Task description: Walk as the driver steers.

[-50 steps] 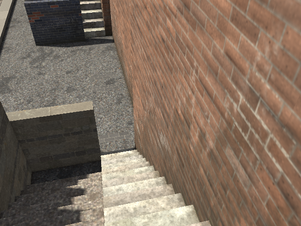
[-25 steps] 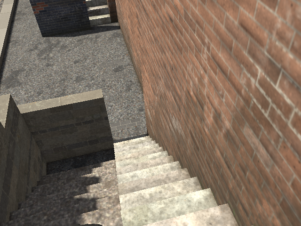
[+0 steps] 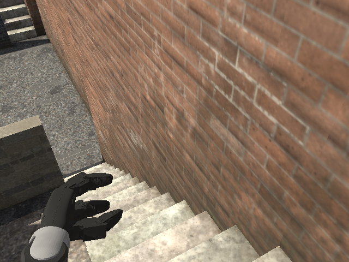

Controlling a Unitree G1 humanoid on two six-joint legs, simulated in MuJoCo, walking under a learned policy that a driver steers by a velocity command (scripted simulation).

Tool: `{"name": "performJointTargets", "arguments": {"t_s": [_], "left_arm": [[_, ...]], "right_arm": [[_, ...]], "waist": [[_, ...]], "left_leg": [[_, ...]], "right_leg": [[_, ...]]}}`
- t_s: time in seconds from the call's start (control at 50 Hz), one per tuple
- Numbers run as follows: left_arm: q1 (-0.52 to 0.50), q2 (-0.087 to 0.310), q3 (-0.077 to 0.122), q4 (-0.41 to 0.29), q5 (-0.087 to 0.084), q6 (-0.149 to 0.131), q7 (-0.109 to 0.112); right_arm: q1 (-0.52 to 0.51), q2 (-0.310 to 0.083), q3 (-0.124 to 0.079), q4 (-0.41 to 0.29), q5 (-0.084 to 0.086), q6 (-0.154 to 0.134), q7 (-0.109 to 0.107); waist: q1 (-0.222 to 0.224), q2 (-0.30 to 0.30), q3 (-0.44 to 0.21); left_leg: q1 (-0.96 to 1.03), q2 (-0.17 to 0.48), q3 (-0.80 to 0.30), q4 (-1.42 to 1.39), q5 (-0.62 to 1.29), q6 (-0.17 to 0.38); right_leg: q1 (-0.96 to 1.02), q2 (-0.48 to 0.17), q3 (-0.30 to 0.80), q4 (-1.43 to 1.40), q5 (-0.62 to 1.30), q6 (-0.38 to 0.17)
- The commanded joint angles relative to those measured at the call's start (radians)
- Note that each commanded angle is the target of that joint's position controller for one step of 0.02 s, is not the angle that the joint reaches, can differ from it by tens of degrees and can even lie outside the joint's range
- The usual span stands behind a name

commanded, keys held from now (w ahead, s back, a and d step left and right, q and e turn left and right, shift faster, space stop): w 1.00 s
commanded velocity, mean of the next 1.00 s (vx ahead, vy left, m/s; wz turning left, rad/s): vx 0.50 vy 0.00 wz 0.00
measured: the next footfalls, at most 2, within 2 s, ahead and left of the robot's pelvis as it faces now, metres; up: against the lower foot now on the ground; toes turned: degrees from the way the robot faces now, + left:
right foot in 0.04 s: +0.01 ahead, -0.02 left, +0.20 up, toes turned +4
left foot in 0.54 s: -0.27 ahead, +0.16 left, +0.05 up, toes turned +21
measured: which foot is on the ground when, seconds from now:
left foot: down 0.00-0.04, up 0.06-0.52, down 0.54-1.00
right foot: up 0.00-0.02, down 0.04-0.56, up 0.58-0.84, down 0.86-1.00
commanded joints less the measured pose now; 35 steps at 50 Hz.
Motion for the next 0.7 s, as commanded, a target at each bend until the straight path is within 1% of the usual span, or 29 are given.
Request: {"name": "performJointTargets", "arguments": {"t_s": [0.02,0.04,0.06,0.08,0.1,0.12,0.14,0.16,0.18,0.22,0.28,0.32,0.36,0.38,0.42,0.44,0.46,0.48,0.5,0.52,0.54,0.56,0.58,0.6,0.62,0.64,0.66,0.68,0.7], "left_arm": [[0.503,0.044,-0.012,-0.080,0.014,0.031,-0.032],[0.721,0.184,0.012,-0.006,0.070,0.051,-0.013],[0.735,0.170,0.019,0.057,0.027,0.021,0.003],[0.426,0.089,-0.008,0.026,-0.011,0.027,0.013],[0.276,0.030,-0.034,-0.004,-0.055,0.008,0.019],[0.120,0.029,-0.038,-0.038,-0.040,-0.006,0.039],[0.019,-0.042,-0.055,-0.026,-0.026,-0.032,0.071],[-0.011,-0.071,-0.063,-0.008,-0.009,-0.044,0.084],[-0.037,-0.074,-0.059,0.010,-0.013,-0.059,0.089],[0.072,-0.076,-0.069,0.045,-0.003,-0.072,0.104],[0.205,-0.033,-0.076,0.080,0.009,-0.075,0.103],[0.225,-0.005,-0.073,0.073,0.029,-0.073,0.101],[0.268,0.024,-0.069,0.062,0.019,-0.077,0.108],[0.289,0.029,-0.064,0.034,-0.022,-0.085,0.140],[0.224,0.100,-0.035,-0.015,-0.018,-0.081,0.157],[0.203,0.058,-0.047,0.013,0.026,-0.057,0.129],[0.297,0.075,-0.027,0.008,0.055,-0.029,0.124],[0.348,0.114,-0.006,0.034,0.058,-0.009,0.113],[0.370,0.119,0.000,0.038,0.052,0.005,0.108],[0.356,0.112,-0.005,0.031,0.043,0.015,0.106],[0.246,0.128,-0.006,-0.099,-0.035,-0.011,0.103],[0.221,0.027,-0.043,-0.091,-0.034,-0.021,0.079],[0.362,-0.021,-0.044,0.058,0.010,-0.006,0.081],[0.256,-0.056,-0.064,-0.050,-0.018,-0.034,0.103],[0.060,-0.045,-0.062,-0.117,-0.003,-0.063,0.140],[0.083,-0.075,-0.072,-0.160,-0.084,-0.109,0.089],[0.028,-0.016,-0.068,-0.155,0.078,-0.136,0.144],[0.101,0.085,-0.012,-0.169,0.113,-0.132,0.153],[0.290,0.104,-0.002,-0.087,0.085,-0.098,0.122]], "right_arm": [[-0.782,-0.338,-0.072,-0.324,0.088,-0.064,-0.005],[-0.801,-0.362,-0.102,-0.333,0.105,-0.064,-0.034],[-0.531,-0.260,-0.082,-0.267,0.091,-0.049,-0.054],[-0.537,-0.245,-0.075,-0.309,0.041,0.011,-0.071],[-0.433,-0.187,-0.081,-0.268,-0.028,0.081,-0.081],[-0.379,-0.121,-0.063,-0.274,-0.050,0.109,-0.080],[-0.338,-0.141,-0.076,-0.250,-0.058,0.135,-0.081],[-0.262,-0.148,-0.080,-0.191,-0.057,0.155,-0.078],[-0.259,-0.141,-0.073,-0.168,-0.057,0.167,-0.072],[-0.360,-0.119,-0.048,-0.179,-0.031,0.163,-0.042],[-0.524,-0.095,-0.023,-0.232,0.014,0.148,0.003],[-0.578,-0.094,-0.011,-0.260,0.014,0.151,0.004],[-0.576,-0.121,-0.011,-0.260,0.000,0.148,0.005],[-0.567,-0.066,0.017,-0.383,0.006,0.134,-0.032],[-0.548,-0.144,0.014,-0.405,-0.014,0.137,-0.033],[-0.536,-0.206,-0.009,-0.326,0.031,0.157,0.002],[-0.618,-0.209,-0.012,-0.397,0.088,0.177,0.014],[-0.641,-0.208,-0.014,-0.400,0.116,0.186,0.025],[-0.655,-0.187,-0.011,-0.402,0.123,0.193,0.028],[-0.617,-0.172,-0.009,-0.392,0.120,0.200,0.026],[-0.535,-0.234,0.004,-0.419,-0.011,0.210,0.008],[-0.409,-0.184,0.015,-0.340,-0.050,0.214,0.000],[-0.411,-0.141,-0.003,-0.268,0.073,0.199,0.028],[-0.473,-0.196,-0.011,-0.303,0.051,0.187,0.060],[-0.408,-0.207,-0.016,-0.288,0.030,0.166,0.094],[-0.301,-0.346,-0.065,-0.271,0.016,0.160,0.068],[-0.367,-0.540,-0.142,-0.245,0.050,0.129,0.040],[-0.575,-0.519,-0.142,-0.295,0.047,0.075,-0.002],[-0.795,-0.466,-0.120,-0.329,0.001,0.033,-0.039]], "waist": [[0.582,0.387,0.026],[0.616,0.331,-0.096],[0.560,-0.255,-0.193],[0.430,-0.563,0.075],[0.320,-0.414,0.087],[0.205,-0.350,0.066],[0.136,-0.245,0.065],[0.078,-0.124,0.027],[0.067,-0.030,0.004],[0.106,0.103,0.002],[0.203,0.049,0.014],[0.224,-0.009,-0.051],[0.243,-0.052,-0.122],[0.218,-0.005,-0.025],[0.219,-0.100,-0.090],[0.298,-0.169,-0.239],[0.364,-0.220,-0.212],[0.421,-0.180,-0.184],[0.448,-0.136,-0.177],[0.442,-0.102,-0.173],[0.385,-0.198,-0.043],[0.346,-0.066,-0.072],[0.308,0.328,-0.133],[0.244,0.440,-0.083],[0.201,0.322,0.048],[0.232,0.324,-0.009],[0.195,0.509,-0.050],[0.354,0.444,0.063],[0.518,0.384,-0.027]], "left_leg": [[-0.904,0.245,-0.709,-1.010,-0.445,-0.068],[-0.979,0.108,-0.383,-0.805,-0.093,-0.194],[-0.906,-0.072,-0.186,0.062,-0.204,-0.145],[-0.973,-0.144,-0.293,0.606,-0.363,-0.008],[-0.791,-0.224,-0.435,0.854,-0.307,0.016],[-0.574,-0.247,-0.428,0.980,-0.179,0.057],[-0.465,-0.188,-0.426,1.115,-0.048,0.051],[-0.362,-0.167,-0.361,1.215,0.004,0.026],[-0.309,-0.142,-0.307,1.281,0.038,0.005],[-0.286,-0.118,-0.212,1.179,-0.017,-0.012],[-0.300,-0.103,-0.151,1.105,-0.074,-0.024],[-0.269,-0.077,-0.119,1.019,-0.098,-0.042],[-0.169,-0.090,-0.084,0.977,-0.149,-0.045],[-0.176,0.004,-0.129,0.709,-0.226,-0.017],[0.119,-0.008,0.002,0.297,-0.258,0.012],[0.282,-0.033,0.063,0.241,0.019,0.025],[0.204,0.026,0.013,-0.072,-0.165,0.069],[0.214,0.053,-0.003,-0.207,-0.079,0.086],[0.289,0.076,0.016,-0.343,0.016,0.101],[0.401,0.102,0.058,-0.457,0.146,0.109],[0.663,0.140,0.085,-0.770,0.138,0.143],[0.855,0.123,0.221,-0.780,0.193,0.101],[0.845,0.148,0.153,-0.299,0.092,0.025],[0.712,0.238,0.075,-0.206,-0.272,0.036],[0.615,0.257,0.013,-0.242,-0.417,-0.011],[0.718,0.378,-0.098,-0.238,-0.643,0.001],[0.393,0.668,-0.508,-0.701,-1.213,0.203],[0.170,0.694,-0.519,-0.773,-1.127,0.244],[0.143,0.668,-0.381,-0.735,-0.938,0.232]], "right_leg": [[0.995,0.058,0.071,-0.086,0.187,-0.055],[1.371,-0.034,0.183,-0.610,-0.045,-0.190],[1.313,-0.140,0.329,-0.752,-0.202,-0.275],[0.544,-0.273,0.709,-1.184,-0.294,-0.251],[0.281,-0.257,0.800,-1.303,-0.219,-0.242],[0.001,-0.285,0.862,-1.437,-0.269,-0.196],[-0.098,-0.283,0.865,-1.400,-0.169,-0.172],[-0.156,-0.301,0.811,-1.331,-0.112,-0.182],[-0.177,-0.301,0.767,-1.291,-0.046,-0.168],[-0.157,-0.279,0.645,-1.260,0.017,-0.143],[-0.093,-0.239,0.553,-1.250,0.054,-0.136],[-0.020,-0.211,0.537,-1.249,0.096,-0.112],[0.018,-0.183,0.515,-1.272,0.117,-0.103],[-0.012,-0.168,0.603,-1.315,0.023,-0.076],[-0.032,-0.091,0.478,-1.402,0.118,0.004],[0.067,-0.106,0.447,-1.441,0.167,-0.017],[0.210,-0.121,0.504,-1.524,0.097,-0.064],[0.257,-0.142,0.565,-1.479,0.068,-0.092],[0.242,-0.130,0.575,-1.456,0.104,-0.089],[0.176,-0.107,0.542,-1.436,0.144,-0.067],[-0.049,-0.011,0.435,-1.445,0.303,0.076],[-0.161,0.065,0.233,-1.265,0.379,0.178],[-0.376,0.124,0.122,-0.673,0.090,0.024],[-0.646,0.151,-0.002,-0.333,0.026,0.027],[-0.894,0.140,-0.003,-0.169,0.120,0.044],[-1.097,-0.060,0.132,-0.060,0.143,0.057],[-0.931,0.069,0.001,0.039,0.371,0.137],[-0.843,0.002,0.209,0.401,0.510,0.166],[-0.683,-0.030,0.252,0.524,0.548,0.197]]}}
Keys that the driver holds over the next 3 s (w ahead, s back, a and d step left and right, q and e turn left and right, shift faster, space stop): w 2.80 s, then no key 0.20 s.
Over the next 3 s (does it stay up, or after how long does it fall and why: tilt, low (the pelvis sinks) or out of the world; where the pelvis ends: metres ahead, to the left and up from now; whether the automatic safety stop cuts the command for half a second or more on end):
stays up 0.53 0.48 -0.65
